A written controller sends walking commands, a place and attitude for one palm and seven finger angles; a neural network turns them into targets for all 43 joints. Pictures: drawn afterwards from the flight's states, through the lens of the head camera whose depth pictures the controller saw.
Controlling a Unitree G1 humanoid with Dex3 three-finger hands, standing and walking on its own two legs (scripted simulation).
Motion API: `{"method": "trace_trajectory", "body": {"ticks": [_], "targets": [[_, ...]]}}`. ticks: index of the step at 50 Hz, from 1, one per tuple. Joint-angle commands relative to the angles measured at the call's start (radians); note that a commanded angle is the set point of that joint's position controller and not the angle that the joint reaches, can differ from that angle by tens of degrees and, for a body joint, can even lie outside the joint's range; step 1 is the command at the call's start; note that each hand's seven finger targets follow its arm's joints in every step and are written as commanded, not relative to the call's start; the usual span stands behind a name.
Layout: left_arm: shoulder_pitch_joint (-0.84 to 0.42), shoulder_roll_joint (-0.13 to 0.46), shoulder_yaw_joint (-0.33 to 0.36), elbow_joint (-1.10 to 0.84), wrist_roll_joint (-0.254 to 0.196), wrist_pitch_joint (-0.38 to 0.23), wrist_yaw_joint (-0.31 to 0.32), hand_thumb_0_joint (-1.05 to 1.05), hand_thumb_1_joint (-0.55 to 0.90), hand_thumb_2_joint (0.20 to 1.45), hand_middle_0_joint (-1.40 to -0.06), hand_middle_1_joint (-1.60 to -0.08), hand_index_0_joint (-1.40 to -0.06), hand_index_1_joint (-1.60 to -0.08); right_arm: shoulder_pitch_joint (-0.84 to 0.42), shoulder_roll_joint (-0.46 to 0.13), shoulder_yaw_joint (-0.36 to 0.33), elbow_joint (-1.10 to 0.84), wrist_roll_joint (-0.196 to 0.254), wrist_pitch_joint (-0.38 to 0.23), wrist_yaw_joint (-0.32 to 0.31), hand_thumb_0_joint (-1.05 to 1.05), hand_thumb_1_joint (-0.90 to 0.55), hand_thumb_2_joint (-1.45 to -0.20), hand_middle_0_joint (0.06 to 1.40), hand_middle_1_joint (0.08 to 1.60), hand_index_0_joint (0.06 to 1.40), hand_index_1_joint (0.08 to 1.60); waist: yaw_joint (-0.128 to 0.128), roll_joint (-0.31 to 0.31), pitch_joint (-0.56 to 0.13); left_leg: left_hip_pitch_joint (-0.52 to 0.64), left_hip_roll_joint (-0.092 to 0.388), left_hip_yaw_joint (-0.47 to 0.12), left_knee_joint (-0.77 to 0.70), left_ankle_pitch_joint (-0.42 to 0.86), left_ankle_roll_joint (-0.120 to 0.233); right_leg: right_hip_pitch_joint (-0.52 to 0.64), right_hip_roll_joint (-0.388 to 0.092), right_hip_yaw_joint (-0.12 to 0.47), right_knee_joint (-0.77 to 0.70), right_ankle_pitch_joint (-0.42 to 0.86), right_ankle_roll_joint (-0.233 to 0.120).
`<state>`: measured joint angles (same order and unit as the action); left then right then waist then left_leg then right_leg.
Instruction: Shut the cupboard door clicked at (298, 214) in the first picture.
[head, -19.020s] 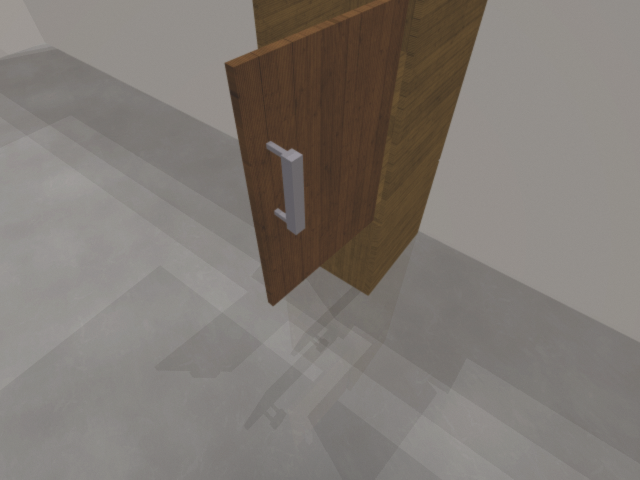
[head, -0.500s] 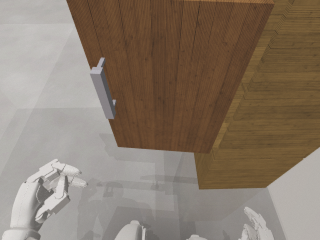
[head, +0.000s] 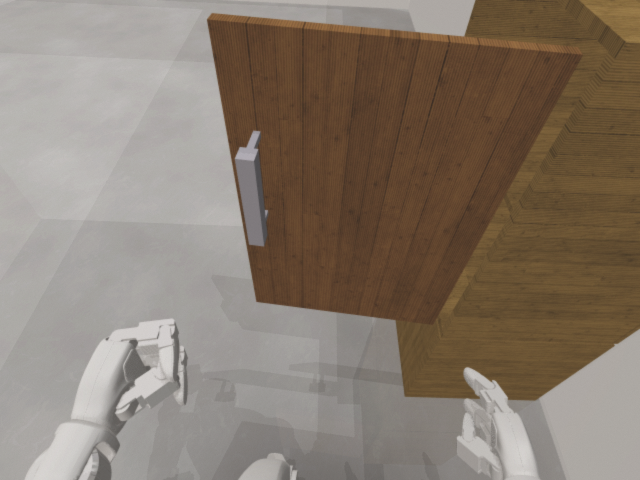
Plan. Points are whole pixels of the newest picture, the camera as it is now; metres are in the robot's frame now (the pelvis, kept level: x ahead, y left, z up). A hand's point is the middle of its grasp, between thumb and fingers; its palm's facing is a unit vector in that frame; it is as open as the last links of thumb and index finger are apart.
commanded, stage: raise the hand and make a fist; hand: left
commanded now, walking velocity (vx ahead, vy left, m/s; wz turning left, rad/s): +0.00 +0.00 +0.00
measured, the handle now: (256, 191) +0.48 +0.14 +0.08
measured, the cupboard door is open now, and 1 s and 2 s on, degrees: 84 84 84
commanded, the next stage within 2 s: bring the fist close to the handle in 0.54 s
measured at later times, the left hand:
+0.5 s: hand (186, 350) +0.23 +0.17 +0.09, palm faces -0.01 -1.00 -0.05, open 3.1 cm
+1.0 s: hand (232, 314) +0.28 +0.13 +0.08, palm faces -0.10 -0.99 -0.03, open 3.1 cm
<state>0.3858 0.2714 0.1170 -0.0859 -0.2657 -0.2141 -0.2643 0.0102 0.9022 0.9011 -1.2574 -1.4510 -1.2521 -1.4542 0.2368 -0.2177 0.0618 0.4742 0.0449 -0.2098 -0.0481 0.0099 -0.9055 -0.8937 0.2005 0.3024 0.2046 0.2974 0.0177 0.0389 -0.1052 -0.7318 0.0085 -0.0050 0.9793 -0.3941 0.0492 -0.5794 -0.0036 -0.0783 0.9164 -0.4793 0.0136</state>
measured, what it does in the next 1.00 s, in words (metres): stands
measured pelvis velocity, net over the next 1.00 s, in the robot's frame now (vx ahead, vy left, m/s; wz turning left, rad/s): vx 0.01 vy -0.03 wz -0.01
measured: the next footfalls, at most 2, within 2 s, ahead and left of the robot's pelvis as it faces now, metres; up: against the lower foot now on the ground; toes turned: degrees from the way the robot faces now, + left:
none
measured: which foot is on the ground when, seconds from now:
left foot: down 0.00-1.00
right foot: down 0.00-1.00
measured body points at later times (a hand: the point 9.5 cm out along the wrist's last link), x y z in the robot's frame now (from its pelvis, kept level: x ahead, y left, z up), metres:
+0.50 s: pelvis +0.01 -0.02 +0.01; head +0.04 -0.02 +0.46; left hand +0.23 +0.22 +0.09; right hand +0.18 -0.26 -0.06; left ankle +0.06 +0.08 -0.68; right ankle -0.01 -0.14 -0.68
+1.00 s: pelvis +0.01 -0.03 +0.01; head +0.04 -0.04 +0.46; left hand +0.28 +0.19 +0.08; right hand +0.17 -0.27 -0.07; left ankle +0.06 +0.08 -0.68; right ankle -0.01 -0.14 -0.68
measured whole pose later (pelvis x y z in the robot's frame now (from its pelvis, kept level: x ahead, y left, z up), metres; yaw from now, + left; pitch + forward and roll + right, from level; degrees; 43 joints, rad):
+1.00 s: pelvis +0.01 -0.03 +0.01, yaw -1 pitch +9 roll -1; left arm 0.15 0.26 0.12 0.10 -0.27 -0.22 -0.26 0.01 0.90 0.90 -1.30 -1.50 -1.30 -1.50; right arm 0.26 -0.25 0.03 0.57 0.05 -0.20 -0.05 0.01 -0.91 -0.89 0.20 0.30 0.20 0.30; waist -0.02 0.05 -0.10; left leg -0.68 0.02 0.01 0.90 -0.38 0.01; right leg -0.56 0.01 -0.06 0.89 -0.49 -0.02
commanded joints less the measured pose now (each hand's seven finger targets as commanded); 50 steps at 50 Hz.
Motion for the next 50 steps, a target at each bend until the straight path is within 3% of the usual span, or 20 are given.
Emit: {"method": "trace_trajectory", "body": {"ticks": [1, 4, 5, 8, 9, 10, 13, 14, 15, 19, 22, 25, 29, 32, 34, 38, 42, 46, 49, 50], "targets": [[-0.145, 0.163, 0.137, -0.314, -0.039, -0.125, 0.014, 0.0, 0.9, 0.9, -1.3, -1.5, -1.3, -1.5, -0.034, -0.147, -0.068, -0.133, 0.002, -0.062, -0.015, 0.0, -0.9, -0.9, 0.2, 0.3, 0.2, 0.3, -0.005, 0.103, -0.193, 0.299, 0.018, -0.11, -0.236, 0.061, -0.036, -0.031, 0.042, 0.001, -0.117, 0.141, -0.052], [-0.138, 0.161, 0.147, -0.291, -0.041, -0.148, 0.033, 0.0, 0.9, 0.9, -1.3, -1.5, -1.3, -1.5, -0.036, -0.147, -0.065, -0.111, 0.0, -0.068, -0.01, 0.0, -0.9, -0.9, 0.2, 0.3, 0.2, 0.3, -0.005, 0.09, -0.162, 0.294, 0.022, -0.113, -0.245, 0.06, -0.038, -0.027, 0.047, 0.0, -0.126, 0.14, -0.053], [-0.134, 0.127, 0.115, -0.276, -0.039, -0.146, 0.029, 0.0, 0.9, 0.9, -1.3, -1.5, -1.3, -1.5, -0.038, -0.144, -0.064, -0.109, 0.004, -0.07, -0.007, 0.0, -0.9, -0.9, 0.2, 0.3, 0.2, 0.3, -0.013, 0.105, -0.147, 0.296, 0.021, -0.107, -0.248, 0.063, -0.037, -0.031, 0.044, -0.001, -0.13, 0.143, -0.051], [-0.106, 0.093, 0.079, -0.18, -0.034, -0.1, 0.007, 0.0, 0.9, 0.9, -1.3, -1.5, -1.3, -1.5, -0.036, -0.155, -0.069, -0.097, 0.011, -0.07, -0.005, 0.0, -0.9, -0.9, 0.2, 0.3, 0.2, 0.3, -0.024, 0.067, -0.096, 0.267, 0.02, -0.101, -0.261, 0.036, -0.036, -0.032, 0.04, -0.003, -0.152, 0.135, -0.044], [-0.077, 0.093, 0.079, -0.122, -0.033, -0.072, -0.008, 0.0, 0.9, 0.9, -1.3, -1.5, -1.3, -1.5, -0.036, -0.159, -0.072, -0.094, 0.012, -0.067, -0.006, 0.0, -0.9, -0.9, 0.2, 0.3, 0.2, 0.3, -0.022, 0.024, -0.077, 0.244, 0.015, -0.094, -0.257, 0.041, -0.03, -0.017, 0.04, 0.002, -0.168, 0.142, -0.042], [-0.064, 0.074, 0.062, -0.113, -0.04, -0.053, -0.023, 0.0, 0.9, 0.9, -1.3, -1.5, -1.3, -1.5, -0.034, -0.159, -0.075, -0.101, 0.016, -0.067, -0.007, 0.0, -0.9, -0.9, 0.2, 0.3, 0.2, 0.3, -0.023, -0.006, -0.082, 0.235, 0.009, -0.079, -0.251, 0.051, -0.027, -0.005, 0.036, 0.005, -0.18, 0.145, -0.037], [-0.078, 0.112, 0.097, -0.129, -0.055, -0.03, -0.044, 0.0, 0.9, 0.9, -1.3, -1.5, -1.3, -1.5, -0.04, -0.168, -0.082, -0.111, 0.016, -0.068, -0.013, 0.0, -0.9, -0.9, 0.2, 0.3, 0.2, 0.3, -0.014, -0.033, -0.113, 0.234, -0.002, -0.055, -0.232, 0.099, -0.022, 0.023, 0.028, 0.022, -0.192, 0.177, -0.03], [-0.087, 0.145, 0.129, -0.14, -0.057, -0.035, -0.04, 0.0, 0.9, 0.9, -1.3, -1.5, -1.3, -1.5, -0.039, -0.169, -0.083, -0.105, 0.01, -0.068, -0.015, 0.0, -0.9, -0.9, 0.2, 0.3, 0.2, 0.3, -0.006, -0.044, -0.124, 0.234, -0.003, -0.054, -0.223, 0.121, -0.022, 0.043, 0.028, 0.029, -0.189, 0.192, -0.033], [-0.101, 0.128, 0.115, -0.178, -0.057, -0.052, -0.034, 0.0, 0.9, 0.9, -1.3, -1.5, -1.3, -1.5, -0.042, -0.161, -0.081, -0.112, 0.01, -0.068, -0.015, 0.0, -0.9, -0.9, 0.2, 0.3, 0.2, 0.3, -0.009, -0.027, -0.136, 0.246, -0.004, -0.047, -0.222, 0.138, -0.02, 0.045, 0.027, 0.026, -0.184, 0.206, -0.033], [-0.148, 0.18, 0.18, -0.263, -0.062, -0.15, 0.018, 0.0, 0.9, 0.9, -1.3, -1.5, -1.3, -1.5, -0.042, -0.151, -0.081, -0.089, 0.0, -0.079, -0.012, 0.0, -0.9, -0.9, 0.2, 0.3, 0.2, 0.3, 0.0, 0.025, -0.175, 0.273, -0.002, -0.042, -0.199, 0.188, -0.024, 0.046, 0.03, 0.034, -0.155, 0.242, -0.039], [-0.121, 0.122, 0.134, -0.228, -0.054, -0.188, 0.025, 0.0, 0.9, 0.9, -1.3, -1.5, -1.3, -1.5, -0.04, -0.144, -0.082, -0.074, 0.003, -0.084, -0.002, 0.0, -0.9, -0.9, 0.2, 0.3, 0.2, 0.3, -0.015, 0.045, -0.167, 0.267, -0.001, -0.033, -0.186, 0.18, -0.026, 0.015, 0.027, 0.034, -0.147, 0.234, -0.036], [-0.081, 0.09, 0.084, -0.153, -0.041, -0.156, -0.002, 0.0, 0.9, 0.9, -1.3, -1.5, -1.3, -1.5, -0.037, -0.153, -0.09, -0.072, 0.008, -0.076, 0.001, 0.0, -0.9, -0.9, 0.2, 0.3, 0.2, 0.3, -0.031, 0.014, -0.127, 0.235, -0.002, -0.025, -0.179, 0.154, -0.02, 0.001, 0.021, 0.046, -0.167, 0.223, -0.027], [-0.065, 0.122, 0.098, -0.115, -0.048, -0.088, -0.038, 0.0, 0.9, 0.9, -1.3, -1.5, -1.3, -1.5, -0.042, -0.162, -0.093, -0.083, 0.015, -0.063, -0.008, 0.0, -0.9, -0.9, 0.2, 0.3, 0.2, 0.3, -0.026, -0.028, -0.11, 0.205, -0.006, -0.023, -0.175, 0.143, -0.017, 0.03, 0.011, 0.075, -0.197, 0.214, -0.018], [-0.114, 0.135, 0.123, -0.184, -0.061, -0.099, -0.026, 0.0, 0.9, 0.9, -1.3, -1.5, -1.3, -1.5, -0.054, -0.154, -0.09, -0.099, 0.013, -0.06, -0.017, 0.0, -0.9, -0.9, 0.2, 0.3, 0.2, 0.3, -0.024, -0.027, -0.13, 0.221, -0.007, -0.019, -0.179, 0.135, -0.015, 0.032, 0.008, 0.077, -0.204, 0.192, -0.015], [-0.228, 0.175, 0.156, -0.204, -0.061, -0.132, 0.002, 0.0, 0.9, 0.9, -1.3, -1.5, -1.3, -1.5, -0.05, -0.158, -0.083, -0.081, 0.004, -0.061, -0.023, 0.0, -0.9, -0.9, 0.2, 0.3, 0.2, 0.3, -0.039, -0.042, -0.115, 0.215, -0.002, -0.027, -0.171, 0.125, -0.016, 0.011, 0.014, 0.076, -0.197, 0.17, -0.016], [-0.326, 0.127, 0.118, -0.144, -0.046, -0.186, 0.029, 0.0, 0.9, 0.9, -1.3, -1.5, -1.3, -1.5, -0.052, -0.15, -0.081, -0.053, 0.007, -0.076, -0.019, 0.0, -0.9, -0.9, 0.2, 0.3, 0.2, 0.3, -0.052, 0.019, -0.124, 0.234, 0.001, -0.031, -0.169, 0.093, -0.019, -0.045, 0.019, 0.065, -0.181, 0.123, -0.023], [-0.327, 0.093, 0.055, -0.042, -0.029, -0.136, -0.001, 0.0, 0.9, 0.9, -1.3, -1.5, -1.3, -1.5, -0.041, -0.159, -0.083, -0.047, 0.012, -0.074, -0.016, 0.0, -0.9, -0.9, 0.2, 0.3, 0.2, 0.3, -0.054, 0.017, -0.153, 0.242, -0.001, -0.022, -0.172, 0.112, -0.017, -0.02, 0.01, 0.073, -0.192, 0.159, -0.017], [-0.335, 0.128, 0.087, -0.004, -0.027, -0.071, -0.006, 0.0, 0.9, 0.9, -1.3, -1.5, -1.3, -1.5, -0.036, -0.167, -0.087, -0.061, 0.015, -0.053, -0.014, 0.0, -0.9, -0.9, 0.2, 0.3, 0.2, 0.3, -0.033, -0.028, -0.198, 0.248, -0.003, -0.016, -0.183, 0.169, -0.015, 0.043, 0.001, 0.081, -0.198, 0.242, -0.01], [-0.4, 0.155, 0.13, -0.028, -0.028, -0.072, 0.034, 0.0, 0.9, 0.9, -1.3, -1.5, -1.3, -1.5, -0.043, -0.163, -0.084, -0.064, 0.007, -0.04, -0.014, 0.0, -0.9, -0.9, 0.2, 0.3, 0.2, 0.3, -0.023, -0.04, -0.199, 0.258, -0.003, -0.016, -0.19, 0.197, -0.017, 0.06, 0.004, 0.071, -0.19, 0.282, -0.013], [-0.412, 0.136, 0.124, -0.033, -0.027, -0.081, 0.05, 0.0, 0.9, 0.9, -1.3, -1.5, -1.3, -1.5, -0.046, -0.155, -0.084, -0.062, 0.006, -0.038, -0.011, 0.0, -0.9, -0.9, 0.2, 0.3, 0.2, 0.3, -0.024, -0.04, -0.204, 0.266, -0.004, -0.012, -0.193, 0.212, -0.017, 0.068, 0.005, 0.067, -0.185, 0.307, -0.014]]}}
